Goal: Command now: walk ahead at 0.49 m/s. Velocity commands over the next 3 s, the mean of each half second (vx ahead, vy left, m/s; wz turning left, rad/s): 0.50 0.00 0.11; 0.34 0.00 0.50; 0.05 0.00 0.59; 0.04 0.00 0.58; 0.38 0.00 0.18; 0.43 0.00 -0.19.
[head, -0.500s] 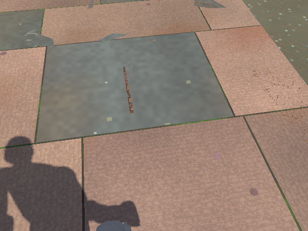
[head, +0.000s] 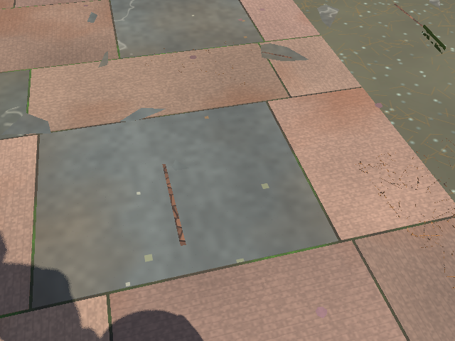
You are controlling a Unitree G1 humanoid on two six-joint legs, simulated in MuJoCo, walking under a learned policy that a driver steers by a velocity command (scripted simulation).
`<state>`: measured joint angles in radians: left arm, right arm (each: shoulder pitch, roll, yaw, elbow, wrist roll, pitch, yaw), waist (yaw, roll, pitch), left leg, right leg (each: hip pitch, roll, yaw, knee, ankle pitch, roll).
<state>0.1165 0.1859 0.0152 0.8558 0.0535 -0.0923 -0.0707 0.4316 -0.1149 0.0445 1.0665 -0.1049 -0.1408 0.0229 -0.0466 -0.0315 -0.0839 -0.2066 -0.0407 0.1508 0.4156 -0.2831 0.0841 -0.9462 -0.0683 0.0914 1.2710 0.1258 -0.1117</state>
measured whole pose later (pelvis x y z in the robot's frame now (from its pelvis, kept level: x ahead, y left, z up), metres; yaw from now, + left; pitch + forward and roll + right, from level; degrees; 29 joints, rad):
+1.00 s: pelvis +0.49 +0.01 -0.01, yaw +21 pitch +3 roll -1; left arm 0.09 0.27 0.07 0.83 0.00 -0.07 0.04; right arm 0.12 -0.26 -0.09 0.77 0.00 -0.03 0.02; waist -0.01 -0.01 0.07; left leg -0.48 -0.09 0.01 0.50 -0.08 0.11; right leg -0.53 -0.04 0.04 1.31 -0.46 0.04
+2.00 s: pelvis +0.55 +0.02 +0.00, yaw +56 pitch +4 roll -2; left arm 0.16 0.32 0.10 0.71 0.00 -0.01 0.02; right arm 0.24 -0.27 -0.07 0.61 0.01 0.00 -0.01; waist 0.00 -0.04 -0.01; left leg -0.30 -0.04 -0.07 0.46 -0.23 0.06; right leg -0.58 -0.04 0.00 1.07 -0.31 0.04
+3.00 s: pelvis +0.76 +0.36 +0.00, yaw +52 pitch +2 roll +1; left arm 0.24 0.33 0.07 0.72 -0.02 -0.01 0.02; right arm 0.20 -0.26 -0.06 0.73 -0.02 -0.09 0.02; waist 0.00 -0.05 0.06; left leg -0.26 -0.01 0.12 0.39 -0.16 0.04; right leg -0.59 -0.07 0.05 1.14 -0.36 0.04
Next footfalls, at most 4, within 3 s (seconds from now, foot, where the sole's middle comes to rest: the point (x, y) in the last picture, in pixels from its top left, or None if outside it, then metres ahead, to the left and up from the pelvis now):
0.30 right None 0.34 -0.16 -0.78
0.84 left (185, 321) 0.61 0.11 -0.78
1.40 right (246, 292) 0.70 -0.08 -0.78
1.80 left None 0.50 0.10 -0.78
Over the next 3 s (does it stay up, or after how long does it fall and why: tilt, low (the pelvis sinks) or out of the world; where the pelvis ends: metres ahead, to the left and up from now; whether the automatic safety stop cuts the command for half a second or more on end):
stays up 0.76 0.36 0.00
